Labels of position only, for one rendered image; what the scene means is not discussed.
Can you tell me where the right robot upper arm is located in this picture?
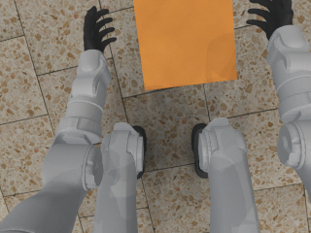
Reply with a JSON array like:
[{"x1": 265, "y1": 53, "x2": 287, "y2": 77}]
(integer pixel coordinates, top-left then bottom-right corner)
[{"x1": 276, "y1": 119, "x2": 311, "y2": 204}]

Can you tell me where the left robot upper arm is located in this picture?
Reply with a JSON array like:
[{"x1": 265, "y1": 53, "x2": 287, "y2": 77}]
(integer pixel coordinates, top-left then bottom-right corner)
[{"x1": 0, "y1": 143, "x2": 104, "y2": 233}]

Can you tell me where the left robot forearm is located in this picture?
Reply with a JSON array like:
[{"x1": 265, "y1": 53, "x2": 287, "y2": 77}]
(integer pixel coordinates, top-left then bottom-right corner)
[{"x1": 41, "y1": 50, "x2": 112, "y2": 182}]

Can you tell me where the right robot shin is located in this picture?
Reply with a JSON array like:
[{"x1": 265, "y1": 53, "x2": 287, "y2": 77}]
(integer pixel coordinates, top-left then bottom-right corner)
[{"x1": 198, "y1": 117, "x2": 248, "y2": 173}]

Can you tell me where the left robot hand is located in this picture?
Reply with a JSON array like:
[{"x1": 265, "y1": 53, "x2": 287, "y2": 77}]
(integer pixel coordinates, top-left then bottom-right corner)
[{"x1": 83, "y1": 6, "x2": 117, "y2": 53}]

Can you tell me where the robot right foot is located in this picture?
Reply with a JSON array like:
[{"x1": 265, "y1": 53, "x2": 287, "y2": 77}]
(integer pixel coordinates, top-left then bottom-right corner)
[{"x1": 191, "y1": 123, "x2": 209, "y2": 179}]

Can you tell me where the right robot forearm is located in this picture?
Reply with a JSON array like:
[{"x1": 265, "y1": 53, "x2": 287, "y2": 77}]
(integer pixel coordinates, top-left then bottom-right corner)
[{"x1": 266, "y1": 24, "x2": 311, "y2": 123}]

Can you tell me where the carton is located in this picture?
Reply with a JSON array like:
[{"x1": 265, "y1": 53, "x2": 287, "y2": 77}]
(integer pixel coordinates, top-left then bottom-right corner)
[{"x1": 133, "y1": 0, "x2": 237, "y2": 91}]

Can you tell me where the right robot hand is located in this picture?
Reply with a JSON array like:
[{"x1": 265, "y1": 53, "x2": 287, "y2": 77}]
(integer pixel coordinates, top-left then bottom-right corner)
[{"x1": 246, "y1": 0, "x2": 294, "y2": 41}]

